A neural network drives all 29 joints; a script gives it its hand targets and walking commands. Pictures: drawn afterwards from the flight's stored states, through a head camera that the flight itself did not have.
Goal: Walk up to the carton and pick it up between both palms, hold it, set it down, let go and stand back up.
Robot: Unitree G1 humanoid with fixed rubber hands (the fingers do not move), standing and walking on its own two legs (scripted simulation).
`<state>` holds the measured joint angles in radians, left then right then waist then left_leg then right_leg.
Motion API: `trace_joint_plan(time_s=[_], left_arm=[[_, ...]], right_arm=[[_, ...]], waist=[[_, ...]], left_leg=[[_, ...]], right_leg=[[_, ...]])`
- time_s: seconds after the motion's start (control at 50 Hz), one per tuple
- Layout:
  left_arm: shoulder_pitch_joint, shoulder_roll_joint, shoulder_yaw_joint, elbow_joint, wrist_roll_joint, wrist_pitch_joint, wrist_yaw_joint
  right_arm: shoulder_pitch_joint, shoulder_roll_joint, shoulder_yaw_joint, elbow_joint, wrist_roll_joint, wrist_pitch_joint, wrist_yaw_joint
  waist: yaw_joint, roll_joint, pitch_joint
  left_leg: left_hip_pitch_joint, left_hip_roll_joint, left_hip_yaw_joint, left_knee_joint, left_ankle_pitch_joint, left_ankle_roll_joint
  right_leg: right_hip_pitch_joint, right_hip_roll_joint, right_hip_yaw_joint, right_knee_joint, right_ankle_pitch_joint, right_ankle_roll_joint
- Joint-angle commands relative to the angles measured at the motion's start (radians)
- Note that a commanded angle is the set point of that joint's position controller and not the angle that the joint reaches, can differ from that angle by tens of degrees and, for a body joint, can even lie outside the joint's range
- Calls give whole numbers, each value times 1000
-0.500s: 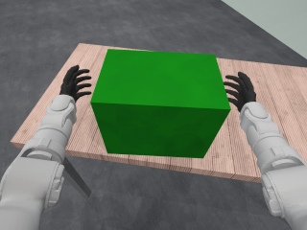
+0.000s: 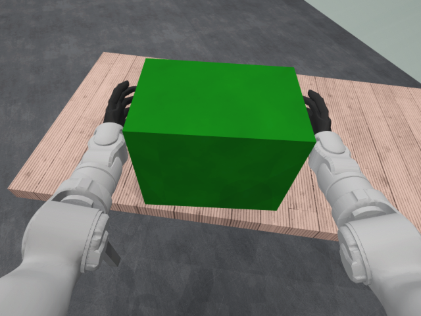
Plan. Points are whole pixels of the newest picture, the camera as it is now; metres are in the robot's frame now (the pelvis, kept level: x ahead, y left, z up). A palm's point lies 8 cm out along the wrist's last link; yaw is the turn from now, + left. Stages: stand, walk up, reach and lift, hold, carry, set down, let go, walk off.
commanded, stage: reach and lift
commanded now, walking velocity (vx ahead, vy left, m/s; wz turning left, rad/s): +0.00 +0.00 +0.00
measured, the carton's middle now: (215, 139) +0.47 +0.01 +0.07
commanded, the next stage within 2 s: none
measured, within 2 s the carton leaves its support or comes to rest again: leaves its support in 1.66 s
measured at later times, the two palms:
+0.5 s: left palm (117, 123) +0.46 +0.20 +0.11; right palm (316, 132) +0.45 -0.18 +0.11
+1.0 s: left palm (117, 123) +0.46 +0.20 +0.11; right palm (316, 132) +0.45 -0.18 +0.11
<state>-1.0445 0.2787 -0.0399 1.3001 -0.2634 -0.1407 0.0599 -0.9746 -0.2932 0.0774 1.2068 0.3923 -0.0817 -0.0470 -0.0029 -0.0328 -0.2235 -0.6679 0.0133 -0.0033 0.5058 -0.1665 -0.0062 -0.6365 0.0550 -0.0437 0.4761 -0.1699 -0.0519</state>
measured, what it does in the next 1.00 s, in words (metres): stands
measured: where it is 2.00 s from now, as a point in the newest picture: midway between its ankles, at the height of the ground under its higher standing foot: outside the picture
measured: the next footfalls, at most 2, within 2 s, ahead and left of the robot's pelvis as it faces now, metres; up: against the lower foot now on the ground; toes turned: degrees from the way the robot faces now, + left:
none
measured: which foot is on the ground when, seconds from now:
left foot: down 0.00-1.00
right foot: down 0.00-1.00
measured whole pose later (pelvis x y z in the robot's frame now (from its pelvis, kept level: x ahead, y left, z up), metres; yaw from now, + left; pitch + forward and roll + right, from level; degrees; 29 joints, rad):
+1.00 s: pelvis +0.01 +0.01 +0.00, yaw +0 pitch +17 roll -1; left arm -1.01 0.24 0.01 1.29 -0.19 -0.15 0.08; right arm -0.94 -0.27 -0.03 1.20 0.28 -0.07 -0.07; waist 0.00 -0.02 -0.21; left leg -0.61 0.01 -0.01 0.49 -0.17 0.00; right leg -0.56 0.05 -0.05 0.43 -0.16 -0.04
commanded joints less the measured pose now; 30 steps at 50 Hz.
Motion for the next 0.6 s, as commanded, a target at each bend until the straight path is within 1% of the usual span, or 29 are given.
trace_joint_plan(time_s=[0.0, 0.1, 0.24, 0.38, 0.46, 0.58], left_arm=[[-445, 97, 35, -167, 37, -26, 3], [-447, 69, 37, -184, 40, -20, 10], [-451, 40, 21, -197, 35, -22, 20], [-438, 23, 24, -198, 44, -27, 19], [-436, 16, 24, -190, 46, -34, 16], [-444, 0, 21, -195, 49, -40, 18]], right_arm=[[-458, -150, -56, -159, -38, -35, -9], [-460, -133, -62, -174, -50, -28, -13], [-460, -123, -64, -167, -49, -26, -10], [-460, -111, -60, -167, -48, -35, -11], [-460, -100, -59, -171, -54, -35, -10], [-463, -86, -67, -175, -62, -35, -10]], waist=[[9, 49, -624], [7, 47, -618], [1, 62, -610], [-1, 57, -597], [-1, 46, -586], [-5, 53, -596]], left_leg=[[382, -2, 10, 2, 263, -42], [415, 2, 6, -4, 284, -49], [462, 9, 2, 12, 320, -60], [467, 10, 0, 22, 346, -62], [447, 8, -1, 15, 323, -54], [453, 9, -1, 19, 329, -56]], right_leg=[[322, -40, 30, -31, 304, 80], [324, -35, 26, -41, 313, 74], [283, -30, 17, -51, 304, 64], [293, -32, 16, -47, 342, 67], [304, -37, 21, -47, 331, 69], [295, -38, 20, -48, 329, 65]])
